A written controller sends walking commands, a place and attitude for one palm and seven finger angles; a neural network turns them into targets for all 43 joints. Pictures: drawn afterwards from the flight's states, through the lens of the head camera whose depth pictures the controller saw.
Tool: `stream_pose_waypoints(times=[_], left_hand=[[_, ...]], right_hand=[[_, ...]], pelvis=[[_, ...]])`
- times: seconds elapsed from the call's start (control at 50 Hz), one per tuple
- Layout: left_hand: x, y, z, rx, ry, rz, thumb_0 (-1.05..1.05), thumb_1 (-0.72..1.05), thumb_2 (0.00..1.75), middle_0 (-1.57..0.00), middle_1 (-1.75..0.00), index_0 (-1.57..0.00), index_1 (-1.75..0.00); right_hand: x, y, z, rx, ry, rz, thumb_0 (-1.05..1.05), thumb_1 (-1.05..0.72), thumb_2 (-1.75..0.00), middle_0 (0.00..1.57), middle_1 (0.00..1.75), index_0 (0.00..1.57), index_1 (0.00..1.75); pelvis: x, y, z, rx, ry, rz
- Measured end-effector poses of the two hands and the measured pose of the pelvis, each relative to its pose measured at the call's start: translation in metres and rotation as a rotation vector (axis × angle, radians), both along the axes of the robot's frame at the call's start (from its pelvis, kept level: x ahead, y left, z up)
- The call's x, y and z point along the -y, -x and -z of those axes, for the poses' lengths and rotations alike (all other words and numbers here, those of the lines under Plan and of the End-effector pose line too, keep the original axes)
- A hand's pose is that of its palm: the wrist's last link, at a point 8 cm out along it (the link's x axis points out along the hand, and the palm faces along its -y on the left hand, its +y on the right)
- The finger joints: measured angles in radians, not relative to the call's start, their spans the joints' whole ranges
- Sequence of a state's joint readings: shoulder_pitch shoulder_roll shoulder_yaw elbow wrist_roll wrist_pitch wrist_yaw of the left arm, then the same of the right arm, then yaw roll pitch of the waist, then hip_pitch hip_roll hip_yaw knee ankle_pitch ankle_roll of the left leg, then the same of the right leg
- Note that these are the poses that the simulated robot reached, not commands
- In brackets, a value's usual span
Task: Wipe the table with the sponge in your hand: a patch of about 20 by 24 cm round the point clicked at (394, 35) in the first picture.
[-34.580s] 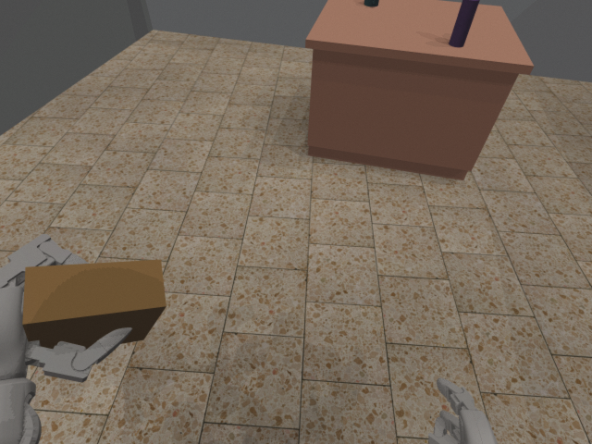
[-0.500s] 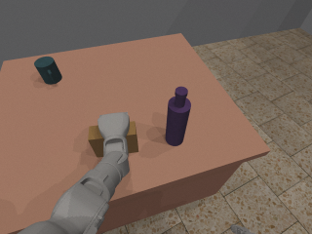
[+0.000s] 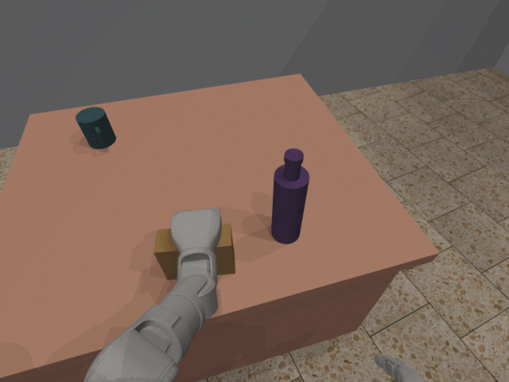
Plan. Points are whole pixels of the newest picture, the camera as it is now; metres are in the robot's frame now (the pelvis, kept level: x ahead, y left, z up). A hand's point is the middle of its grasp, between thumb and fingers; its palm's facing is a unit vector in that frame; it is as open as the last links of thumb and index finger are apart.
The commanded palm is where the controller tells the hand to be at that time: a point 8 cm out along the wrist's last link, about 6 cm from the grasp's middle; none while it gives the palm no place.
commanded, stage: wipe back along the third lane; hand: left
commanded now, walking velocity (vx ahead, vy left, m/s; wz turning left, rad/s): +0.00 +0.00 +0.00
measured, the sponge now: (199, 257) +0.36 +0.15 -0.06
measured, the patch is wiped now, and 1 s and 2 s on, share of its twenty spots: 1.00 1.00 1.00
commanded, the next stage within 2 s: slide back across to the middle lane in 1.00 s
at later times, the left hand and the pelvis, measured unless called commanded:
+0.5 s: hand (202, 251) +0.35 +0.13 -0.02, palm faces -0.07 +0.01 -1.00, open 9.0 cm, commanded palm +0.30 +0.12 +0.00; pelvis +0.00 +0.00 +0.00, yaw +0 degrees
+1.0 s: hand (202, 251) +0.35 +0.13 -0.02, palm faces -0.07 +0.00 -1.00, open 9.0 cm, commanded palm +0.30 +0.12 +0.00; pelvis -0.01 +0.00 +0.00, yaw +0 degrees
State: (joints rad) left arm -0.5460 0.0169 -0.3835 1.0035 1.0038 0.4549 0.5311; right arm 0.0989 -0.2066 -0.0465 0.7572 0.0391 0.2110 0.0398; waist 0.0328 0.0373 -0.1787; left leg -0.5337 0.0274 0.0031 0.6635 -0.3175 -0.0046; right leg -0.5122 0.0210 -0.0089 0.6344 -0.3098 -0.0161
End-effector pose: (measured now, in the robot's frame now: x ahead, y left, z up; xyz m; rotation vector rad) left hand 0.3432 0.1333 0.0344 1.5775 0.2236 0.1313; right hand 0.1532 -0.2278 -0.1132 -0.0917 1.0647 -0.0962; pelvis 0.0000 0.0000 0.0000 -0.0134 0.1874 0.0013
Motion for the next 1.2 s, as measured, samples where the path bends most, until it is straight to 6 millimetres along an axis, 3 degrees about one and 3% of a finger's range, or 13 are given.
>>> stream_pose_waypoints(times=[0.16, 0.3, 0.78, 1.2], left_hand=[[0.005, 0.013, 0.000, 0.006, 0.004, 0.001, 0.01, -0.42, 1.12, -0.78, -1.48, -0.80, -1.54], [0.005, 0.012, 0.001, -0.011, 0.006, -0.002, 0.02, -0.42, 1.12, -0.79, -1.47, -0.81, -1.53], [0.006, 0.011, 0.001, -0.011, -0.001, -0.003, 0.01, -0.43, 1.12, -0.80, -1.46, -0.82, -1.51], [0.004, 0.013, 0.001, -0.001, 0.011, -0.004, 0.01, -0.43, 1.12, -0.80, -1.46, -0.82, -1.51]], right_hand=[[-0.004, -0.015, -0.005, 0.032, -0.013, -0.028, 0.01, -0.91, -0.90, 0.19, 0.30, 0.20, 0.30], [-0.006, -0.022, -0.008, 0.051, -0.004, -0.037, 0.01, -0.91, -0.90, 0.19, 0.30, 0.20, 0.30], [0.006, 0.014, 0.005, -0.015, 0.007, 0.008, 0.01, -0.91, -0.90, 0.19, 0.30, 0.20, 0.30], [0.002, 0.006, 0.001, 0.010, 0.000, 0.002, 0.01, -0.91, -0.90, 0.19, 0.30, 0.20, 0.30]], pelvis=[[0.001, 0.000, 0.000, 0.018, -0.001, -0.005], [0.003, 0.002, 0.000, 0.020, -0.003, -0.008], [0.005, 0.009, 0.002, 0.011, -0.004, -0.002], [0.004, 0.010, 0.002, 0.012, -0.003, 0.000]])
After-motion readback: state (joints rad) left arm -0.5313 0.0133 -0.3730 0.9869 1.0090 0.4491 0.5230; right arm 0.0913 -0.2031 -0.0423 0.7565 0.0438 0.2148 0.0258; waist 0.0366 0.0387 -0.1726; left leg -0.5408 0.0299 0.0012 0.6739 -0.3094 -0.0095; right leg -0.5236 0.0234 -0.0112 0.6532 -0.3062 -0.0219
